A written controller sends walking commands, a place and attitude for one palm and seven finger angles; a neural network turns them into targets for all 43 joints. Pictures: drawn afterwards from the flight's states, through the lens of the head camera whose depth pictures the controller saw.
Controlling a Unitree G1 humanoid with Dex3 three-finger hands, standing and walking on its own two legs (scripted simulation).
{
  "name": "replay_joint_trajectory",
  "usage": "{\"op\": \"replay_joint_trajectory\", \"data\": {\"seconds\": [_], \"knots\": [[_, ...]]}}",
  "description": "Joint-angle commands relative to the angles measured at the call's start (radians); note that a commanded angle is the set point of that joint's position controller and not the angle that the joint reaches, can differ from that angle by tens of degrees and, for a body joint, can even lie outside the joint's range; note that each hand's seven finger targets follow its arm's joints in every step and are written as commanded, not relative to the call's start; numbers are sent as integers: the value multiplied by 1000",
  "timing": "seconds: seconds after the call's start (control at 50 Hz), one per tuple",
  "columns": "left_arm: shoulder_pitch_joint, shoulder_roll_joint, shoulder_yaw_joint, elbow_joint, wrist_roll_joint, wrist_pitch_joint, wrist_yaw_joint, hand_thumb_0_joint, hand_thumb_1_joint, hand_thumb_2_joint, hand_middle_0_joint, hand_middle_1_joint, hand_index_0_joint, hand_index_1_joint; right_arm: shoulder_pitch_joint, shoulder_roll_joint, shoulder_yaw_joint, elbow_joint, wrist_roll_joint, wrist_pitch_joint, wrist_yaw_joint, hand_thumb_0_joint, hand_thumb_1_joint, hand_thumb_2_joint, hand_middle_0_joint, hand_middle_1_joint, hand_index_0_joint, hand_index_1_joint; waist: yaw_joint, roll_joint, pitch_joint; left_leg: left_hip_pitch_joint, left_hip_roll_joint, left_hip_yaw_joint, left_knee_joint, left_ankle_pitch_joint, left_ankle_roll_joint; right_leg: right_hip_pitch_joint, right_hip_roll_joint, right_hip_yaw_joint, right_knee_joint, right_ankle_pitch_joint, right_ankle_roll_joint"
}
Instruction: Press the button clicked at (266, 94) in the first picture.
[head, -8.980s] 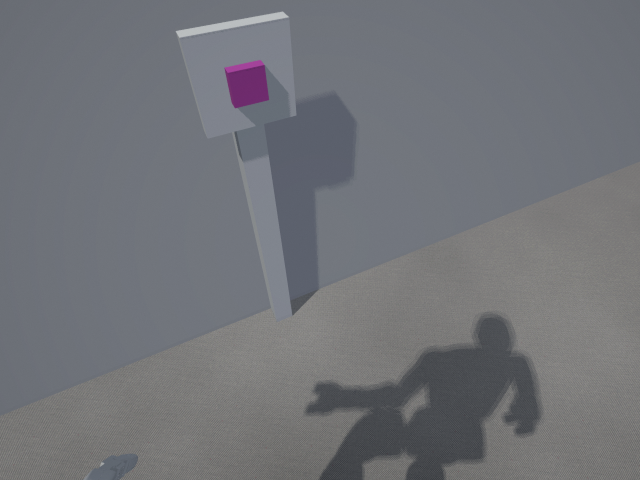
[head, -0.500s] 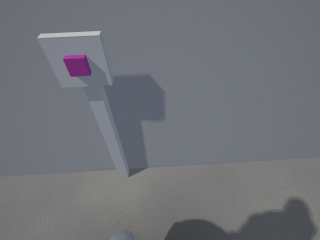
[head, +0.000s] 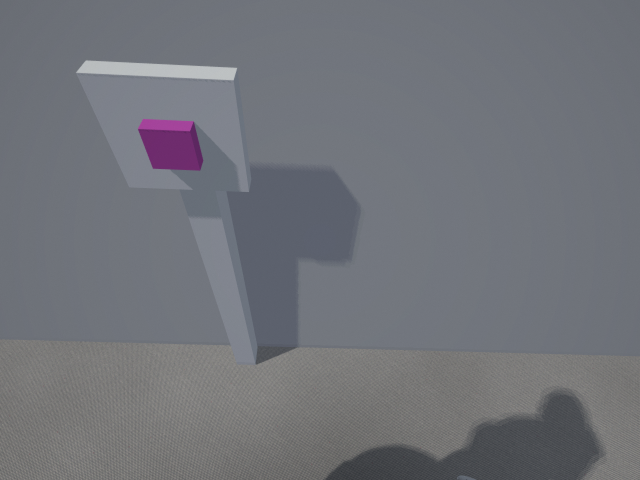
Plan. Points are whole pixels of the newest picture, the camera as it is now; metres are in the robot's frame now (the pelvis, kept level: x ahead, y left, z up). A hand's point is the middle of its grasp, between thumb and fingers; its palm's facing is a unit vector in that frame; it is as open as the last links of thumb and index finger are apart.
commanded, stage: come to a stop and stand still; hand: left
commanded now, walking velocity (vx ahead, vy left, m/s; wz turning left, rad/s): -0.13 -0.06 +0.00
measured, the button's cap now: (173, 144) +0.49 +0.26 +0.13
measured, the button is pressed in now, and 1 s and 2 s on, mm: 0 0 0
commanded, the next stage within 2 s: look again from close up in 1.36 s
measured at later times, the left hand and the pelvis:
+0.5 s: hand out of the picture +0.01 +0.13 -0.15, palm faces +0.09 -0.96 -0.28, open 7.3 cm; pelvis -0.03 -0.07 +0.01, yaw +1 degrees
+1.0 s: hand out of the picture -0.02 +0.15 -0.18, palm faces +0.03 -0.98 -0.19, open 7.3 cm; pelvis -0.02 -0.03 +0.00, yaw +0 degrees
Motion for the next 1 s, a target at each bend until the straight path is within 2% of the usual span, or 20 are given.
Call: {"op": "replay_joint_trajectory", "data": {"seconds": [0.0,0.12,0.16,0.2,0.22,0.26,0.32,0.4,0.54,0.6,0.62,0.66,0.68,0.7,0.72,0.8,0.88,0.9,0.94,0.98], "knots": [[82,67,39,-68,9,21,-2,0,900,900,-200,-300,-200,-300,105,-194,-49,-21,-14,20,-5,0,-900,-900,200,300,200,300,-31,126,-130,75,320,-210,-136,622,147,-56,-2,32,136,26,4],[61,60,37,-115,6,6,-6,0,900,900,-200,-300,-200,-300,47,-189,-59,-51,-25,34,19,0,-900,-900,200,300,200,300,-9,226,-127,-13,244,-166,-110,271,86,62,10,-17,-131,131,-1],[102,99,36,-101,13,-14,-1,0,900,900,-200,-300,-200,-300,70,-149,-53,-45,-14,38,30,0,-900,-900,200,300,200,300,11,105,-140,-55,146,-122,2,37,7,170,-1,-2,-395,319,5],[11,236,46,-142,21,-31,1,0,900,900,-200,-300,-200,-300,101,-67,-36,-75,-5,54,44,0,-900,-900,200,300,200,300,-18,-231,-58,-151,5,-67,185,-286,-76,56,-281,320,-584,368,-109],[-4,264,48,-158,17,-26,-1,0,900,900,-200,-300,-200,-300,87,-98,-41,-80,-9,65,47,0,-900,-900,200,300,200,300,2,-170,-65,-113,12,-114,270,-328,-71,-9,-326,330,-621,268,-166],[-33,254,56,-157,15,-29,3,0,900,900,-200,-300,-200,-300,57,-117,-43,-77,-19,76,49,0,-900,-900,200,300,200,300,4,-178,-7,-191,15,-157,398,-273,-68,-18,-304,369,-623,250,-177],[-55,233,55,-168,10,-30,8,0,900,900,-200,-300,-200,-300,138,-138,-49,-45,-20,75,56,0,-900,-900,200,300,200,300,-13,-139,-22,-242,6,-174,510,-169,-80,76,-259,250,-567,394,-161],[-19,226,64,-166,10,-28,15,0,900,900,-200,-300,-200,-300,149,-146,-53,-55,-21,80,60,0,-900,-900,200,300,200,300,10,-137,-53,-272,-1,-176,540,-131,-101,149,-260,224,-561,363,-163],[1,237,69,-157,24,-21,7,0,900,900,-200,-300,-200,-300,147,-106,-32,-72,-12,54,59,0,-900,-900,200,300,200,300,32,-193,-88,-120,-13,-112,216,-226,-89,141,-239,238,-576,234,-177],[-47,220,61,-144,11,-17,0,0,900,900,-200,-300,-200,-300,267,-83,-21,-22,-9,35,50,0,-900,-900,200,300,200,300,-28,-171,-117,110,-41,-72,-49,-69,-78,41,-154,169,-526,139,-115],[-60,192,52,-145,3,-14,-2,0,900,900,-200,-300,-200,-300,307,-97,-19,-3,-9,24,44,0,-900,-900,200,300,200,300,-47,-99,-122,197,-16,-100,-123,-35,-74,-29,-109,128,-477,85,-80],[-44,96,27,-152,-10,-10,-12,0,900,900,-200,-300,-200,-300,300,-205,-35,-10,-21,9,30,0,-900,-900,200,300,200,300,-47,227,-80,109,229,-401,-293,-240,12,-103,14,-5,-281,87,-8],[-66,87,25,-151,-2,-12,-15,0,900,900,-200,-300,-200,-300,252,-225,-34,-28,-24,13,27,0,-900,-900,200,300,200,300,-39,224,-4,-19,285,-460,-356,-330,56,-73,22,-8,-218,89,-6],[-71,91,25,-139,5,-13,-23,0,900,900,-200,-300,-200,-300,203,-207,-28,-33,-26,12,23,0,-900,-900,200,300,200,300,-23,165,32,-88,273,-438,-366,-349,64,-44,10,8,-175,119,-7],[-65,83,22,-114,12,-7,-24,0,900,900,-200,-300,-200,-300,189,-181,-20,-22,-27,3,18,0,-900,-900,200,300,200,300,-29,245,36,-62,237,-404,-376,-289,56,-48,6,11,-136,116,-4],[-43,79,15,-73,3,-15,-35,0,900,900,-200,-300,-200,-300,222,-148,-11,12,-23,-2,4,0,-900,-900,200,300,200,300,-41,189,35,71,206,-297,-282,106,63,-76,11,12,-130,122,-4],[-30,81,17,-61,-6,-21,-31,0,900,900,-200,-300,-200,-300,263,-168,-21,45,-22,2,-5,0,-900,-900,200,300,200,300,-45,165,-54,185,203,-251,-123,513,57,21,23,-11,-342,208,-4],[-3,93,20,-51,-6,-26,-29,0,900,900,-200,-300,-200,-300,269,-166,-23,49,-17,3,-7,0,-900,-900,200,300,200,300,-38,117,-65,161,180,-238,-73,536,31,96,24,-3,-434,343,-11],[65,133,28,-25,-3,-32,-15,0,900,900,-200,-300,-200,-300,271,-125,-20,45,-5,1,-5,0,-900,-900,200,300,200,300,-27,1,-125,30,105,-153,-5,345,-33,284,-71,80,-398,758,-47],[41,141,23,-18,-6,-35,-9,0,900,900,-200,-300,-200,-300,267,-80,-8,54,-4,9,0,0,-900,-900,200,300,200,300,-36,-91,-124,-1,60,-129,-40,82,-62,289,-125,107,-396,803,-93]]}}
